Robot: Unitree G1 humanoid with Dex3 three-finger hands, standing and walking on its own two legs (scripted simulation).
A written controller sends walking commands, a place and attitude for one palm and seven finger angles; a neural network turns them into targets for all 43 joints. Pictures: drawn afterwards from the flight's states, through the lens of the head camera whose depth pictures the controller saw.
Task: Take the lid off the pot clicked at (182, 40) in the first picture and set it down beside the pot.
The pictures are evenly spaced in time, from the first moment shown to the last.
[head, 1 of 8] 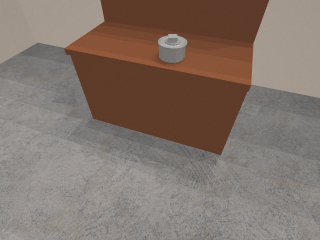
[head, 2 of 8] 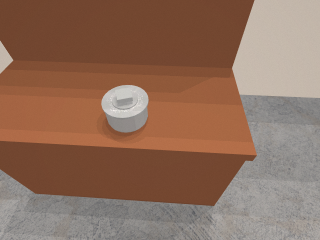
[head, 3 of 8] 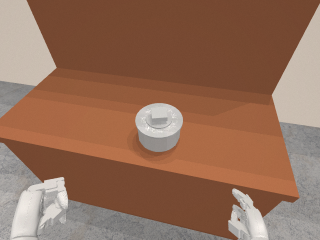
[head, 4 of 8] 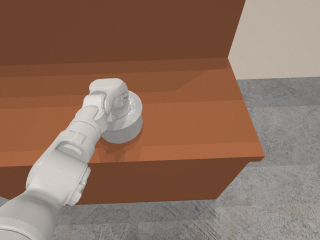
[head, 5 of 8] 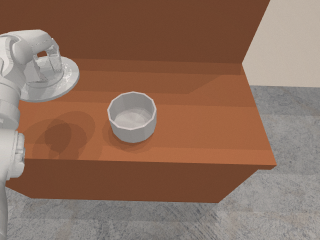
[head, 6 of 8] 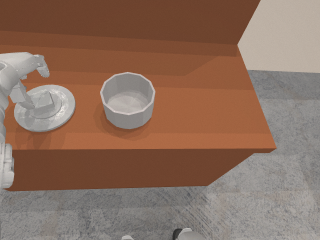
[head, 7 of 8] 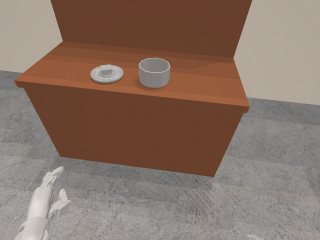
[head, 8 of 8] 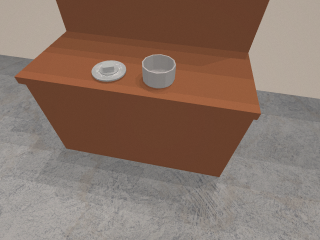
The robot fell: no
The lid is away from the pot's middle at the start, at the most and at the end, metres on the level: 0.00 0.25 0.25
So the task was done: yes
